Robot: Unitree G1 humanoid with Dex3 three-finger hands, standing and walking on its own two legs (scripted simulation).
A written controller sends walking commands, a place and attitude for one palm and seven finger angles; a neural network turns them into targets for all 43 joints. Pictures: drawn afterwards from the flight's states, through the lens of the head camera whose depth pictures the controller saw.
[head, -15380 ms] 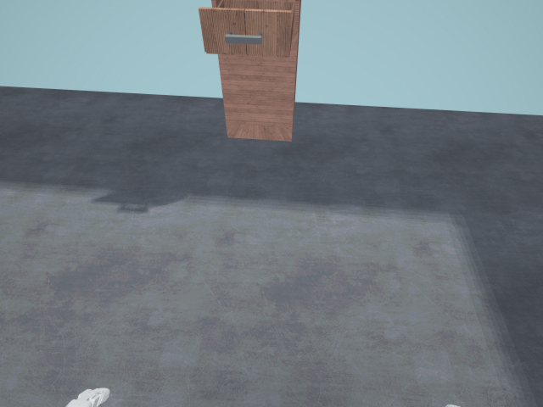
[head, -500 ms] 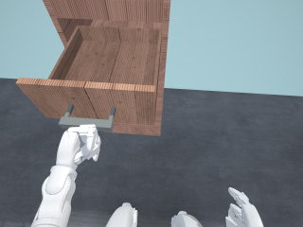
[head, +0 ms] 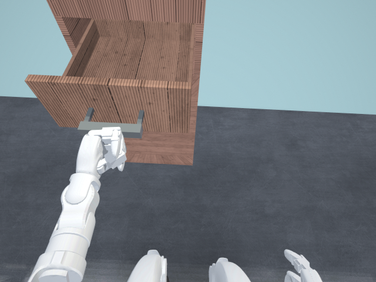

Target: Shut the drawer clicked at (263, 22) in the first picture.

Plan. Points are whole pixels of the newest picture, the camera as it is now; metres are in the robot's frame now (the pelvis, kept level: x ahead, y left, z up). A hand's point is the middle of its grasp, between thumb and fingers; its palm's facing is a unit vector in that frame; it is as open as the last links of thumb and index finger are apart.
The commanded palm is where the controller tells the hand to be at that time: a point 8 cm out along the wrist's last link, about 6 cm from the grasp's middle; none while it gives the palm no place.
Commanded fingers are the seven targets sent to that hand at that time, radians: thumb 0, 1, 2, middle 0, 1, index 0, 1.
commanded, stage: push the drawer shut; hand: left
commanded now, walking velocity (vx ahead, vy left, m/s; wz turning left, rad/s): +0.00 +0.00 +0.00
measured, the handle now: (113, 121) +0.45 +0.18 +0.05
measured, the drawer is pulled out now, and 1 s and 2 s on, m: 0.24 0.11 0.00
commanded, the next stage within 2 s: none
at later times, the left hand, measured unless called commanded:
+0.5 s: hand (128, 129) +0.43 +0.14 +0.04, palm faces -0.06 -1.00 -0.05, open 3.1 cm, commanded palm +0.43 +0.19 +0.05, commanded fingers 0.00 0.90 0.90 -1.40 -1.60 -1.40 -1.60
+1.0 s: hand (134, 107) +0.50 +0.14 +0.04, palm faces -0.05 -1.00 -0.04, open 3.2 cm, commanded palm +0.49 +0.18 +0.05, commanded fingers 0.00 0.90 0.90 -1.40 -1.60 -1.40 -1.60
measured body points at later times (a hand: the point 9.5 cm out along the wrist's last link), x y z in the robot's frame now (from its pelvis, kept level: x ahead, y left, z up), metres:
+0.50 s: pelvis +0.00 +0.01 -0.01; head +0.10 +0.01 +0.43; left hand +0.43 +0.20 +0.05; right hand +0.07 -0.25 -0.12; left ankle +0.05 +0.11 -0.66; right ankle +0.01 -0.10 -0.66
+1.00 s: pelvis +0.00 +0.00 -0.02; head +0.13 +0.01 +0.42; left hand +0.50 +0.19 +0.05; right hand +0.02 -0.26 -0.13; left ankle +0.05 +0.11 -0.66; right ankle +0.01 -0.10 -0.66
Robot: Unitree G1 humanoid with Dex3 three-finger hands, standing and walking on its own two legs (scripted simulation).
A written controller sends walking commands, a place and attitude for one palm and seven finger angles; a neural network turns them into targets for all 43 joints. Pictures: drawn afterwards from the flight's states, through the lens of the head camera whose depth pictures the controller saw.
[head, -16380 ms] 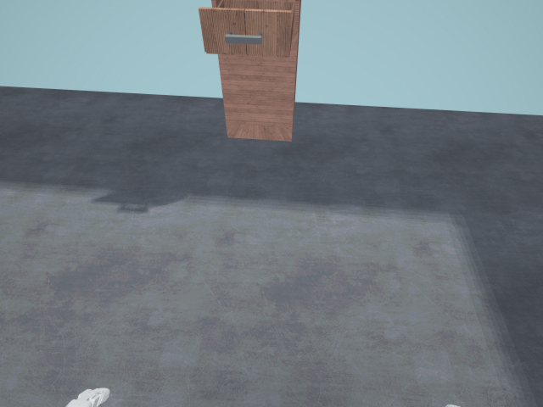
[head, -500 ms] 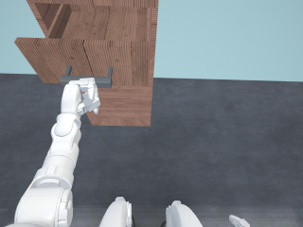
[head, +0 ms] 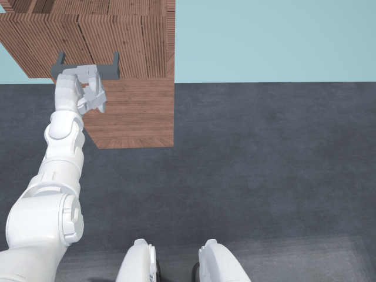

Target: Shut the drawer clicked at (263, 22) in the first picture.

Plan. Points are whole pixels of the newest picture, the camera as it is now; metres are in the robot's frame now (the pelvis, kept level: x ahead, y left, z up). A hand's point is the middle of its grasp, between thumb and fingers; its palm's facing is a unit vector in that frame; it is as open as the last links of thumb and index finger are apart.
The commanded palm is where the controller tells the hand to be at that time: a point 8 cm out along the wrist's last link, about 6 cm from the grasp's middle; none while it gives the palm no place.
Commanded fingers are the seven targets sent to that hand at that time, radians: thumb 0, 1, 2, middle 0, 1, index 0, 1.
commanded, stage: push the drawer shut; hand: left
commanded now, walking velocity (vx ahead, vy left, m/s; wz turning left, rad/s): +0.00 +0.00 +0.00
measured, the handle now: (87, 64) +0.58 +0.18 +0.06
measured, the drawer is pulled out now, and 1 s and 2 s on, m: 0.11 0.00 0.00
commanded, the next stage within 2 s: pull the fist back off the drawer in 1.26 s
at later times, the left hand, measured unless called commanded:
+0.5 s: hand (103, 71) +0.55 +0.15 +0.06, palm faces -0.03 -1.00 -0.03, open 3.3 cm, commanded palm +0.55 +0.19 +0.06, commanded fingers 0.00 0.90 0.90 -1.40 -1.60 -1.40 -1.60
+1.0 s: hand (103, 53) +0.60 +0.15 +0.07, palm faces -0.02 -1.00 -0.02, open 3.4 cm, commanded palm +0.61 +0.17 +0.06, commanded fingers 0.00 0.90 0.90 -1.40 -1.60 -1.40 -1.60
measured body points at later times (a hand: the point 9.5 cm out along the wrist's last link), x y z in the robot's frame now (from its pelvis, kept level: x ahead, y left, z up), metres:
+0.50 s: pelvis +0.00 +0.00 -0.01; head +0.16 +0.02 +0.41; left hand +0.55 +0.20 +0.07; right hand -0.01 -0.26 -0.12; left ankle +0.05 +0.10 -0.64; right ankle +0.01 -0.10 -0.64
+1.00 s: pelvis +0.00 +0.01 -0.02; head +0.19 +0.04 +0.39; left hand +0.60 +0.21 +0.07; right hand -0.06 -0.24 -0.11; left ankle +0.05 +0.10 -0.64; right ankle +0.01 -0.10 -0.64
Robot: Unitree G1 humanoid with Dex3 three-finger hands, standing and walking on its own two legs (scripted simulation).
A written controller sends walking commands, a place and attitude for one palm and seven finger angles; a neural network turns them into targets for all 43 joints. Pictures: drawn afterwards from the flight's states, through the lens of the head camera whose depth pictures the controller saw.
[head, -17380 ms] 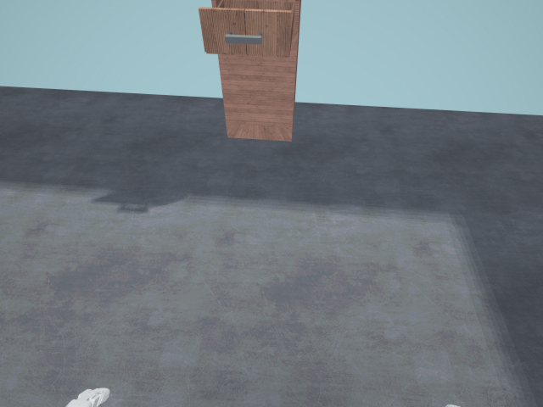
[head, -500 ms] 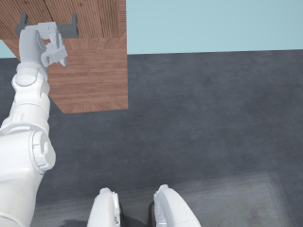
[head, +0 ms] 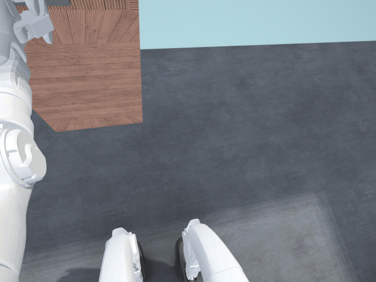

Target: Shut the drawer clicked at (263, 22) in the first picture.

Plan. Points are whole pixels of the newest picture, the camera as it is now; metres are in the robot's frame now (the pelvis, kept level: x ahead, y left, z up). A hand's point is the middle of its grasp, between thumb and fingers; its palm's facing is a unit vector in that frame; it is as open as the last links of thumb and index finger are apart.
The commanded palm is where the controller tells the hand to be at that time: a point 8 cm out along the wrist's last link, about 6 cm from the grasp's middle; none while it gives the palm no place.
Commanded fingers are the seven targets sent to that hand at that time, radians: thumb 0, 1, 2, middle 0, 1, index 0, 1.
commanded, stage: push the drawer shut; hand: left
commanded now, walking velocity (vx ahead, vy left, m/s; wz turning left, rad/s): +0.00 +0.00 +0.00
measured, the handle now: out of the picture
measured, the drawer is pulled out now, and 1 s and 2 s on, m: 0.00 0.00 0.00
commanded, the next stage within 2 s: pull the fist back off the drawer in 0.26 s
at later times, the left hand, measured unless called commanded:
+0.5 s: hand (39, 13) +0.61 +0.17 +0.08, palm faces +0.01 -1.00 -0.04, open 3.3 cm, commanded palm +0.63 +0.17 +0.08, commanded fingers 0.00 0.90 0.90 -1.40 -1.60 -1.40 -1.60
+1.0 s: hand (43, 19) +0.59 +0.17 +0.09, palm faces +0.02 -1.00 -0.03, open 3.2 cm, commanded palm +0.56 +0.19 +0.08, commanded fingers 0.00 0.90 0.90 -1.40 -1.60 -1.40 -1.60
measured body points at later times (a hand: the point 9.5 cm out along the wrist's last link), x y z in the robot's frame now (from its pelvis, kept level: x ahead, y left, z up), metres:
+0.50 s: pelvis -0.02 +0.00 -0.01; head +0.19 +0.05 +0.38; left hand +0.60 +0.23 +0.09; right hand -0.08 -0.24 -0.09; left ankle +0.04 +0.09 -0.62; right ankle +0.01 -0.11 -0.62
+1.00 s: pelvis +0.00 +0.01 +0.01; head +0.19 +0.03 +0.41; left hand +0.58 +0.22 +0.09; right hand -0.05 -0.23 -0.09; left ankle +0.04 +0.09 -0.62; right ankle +0.01 -0.11 -0.62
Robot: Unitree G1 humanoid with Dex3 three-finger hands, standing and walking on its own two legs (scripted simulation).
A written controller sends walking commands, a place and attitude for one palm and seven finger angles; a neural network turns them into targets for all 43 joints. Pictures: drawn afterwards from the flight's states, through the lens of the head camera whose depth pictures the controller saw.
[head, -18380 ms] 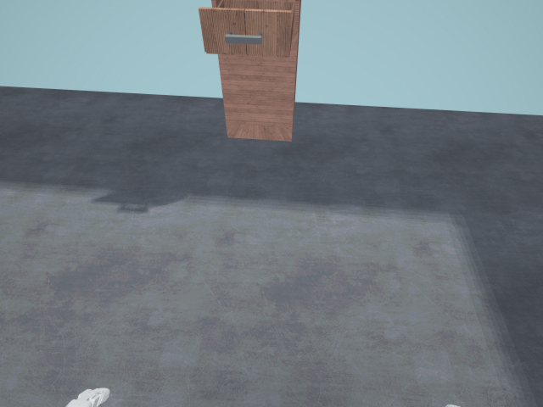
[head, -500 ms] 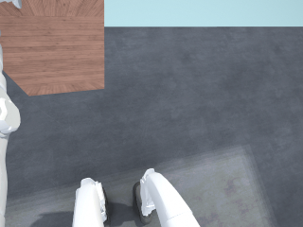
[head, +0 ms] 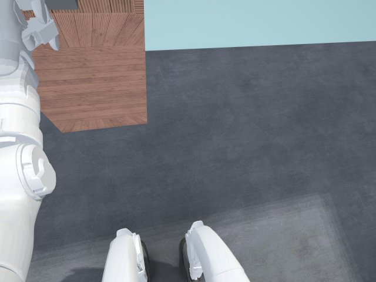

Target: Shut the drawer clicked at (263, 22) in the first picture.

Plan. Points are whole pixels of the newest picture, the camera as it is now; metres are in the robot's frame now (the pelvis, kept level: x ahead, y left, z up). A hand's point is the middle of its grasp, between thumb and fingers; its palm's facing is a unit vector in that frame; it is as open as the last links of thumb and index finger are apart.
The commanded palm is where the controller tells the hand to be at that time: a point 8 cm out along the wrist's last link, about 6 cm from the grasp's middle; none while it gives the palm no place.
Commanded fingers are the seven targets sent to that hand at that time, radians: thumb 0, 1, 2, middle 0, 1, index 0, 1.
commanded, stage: pull the fist back off the drawer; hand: left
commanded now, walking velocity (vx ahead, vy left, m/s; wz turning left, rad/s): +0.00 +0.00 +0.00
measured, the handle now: out of the picture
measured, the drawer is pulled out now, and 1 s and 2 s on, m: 0.00 0.00 0.00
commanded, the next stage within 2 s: draw the hand back to the body in 0.06 s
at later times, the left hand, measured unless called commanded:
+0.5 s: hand (17, 57) +0.48 +0.19 +0.13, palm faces +0.07 -1.00 -0.03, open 3.3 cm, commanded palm +0.44 +0.23 +0.14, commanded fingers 0.00 0.90 0.90 -1.40 -1.60 -1.40 -1.60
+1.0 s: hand out of the picture +0.31 +0.21 +0.21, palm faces +0.30 -0.91 -0.27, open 3.2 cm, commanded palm +0.26 +0.25 +0.23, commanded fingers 0.00 0.90 0.90 -1.40 -1.60 -1.40 -1.60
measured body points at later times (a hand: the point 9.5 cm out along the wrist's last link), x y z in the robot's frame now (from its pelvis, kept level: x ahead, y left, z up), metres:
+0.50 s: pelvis +0.05 -0.01 +0.06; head +0.15 +0.00 +0.50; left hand +0.47 +0.24 +0.13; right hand +0.11 -0.27 -0.06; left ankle +0.04 +0.09 -0.63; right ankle +0.01 -0.12 -0.63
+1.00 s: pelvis +0.04 -0.02 +0.11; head +0.04 -0.04 +0.56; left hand +0.29 +0.26 +0.23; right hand +0.26 -0.22 +0.02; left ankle +0.04 +0.09 -0.63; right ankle +0.01 -0.12 -0.63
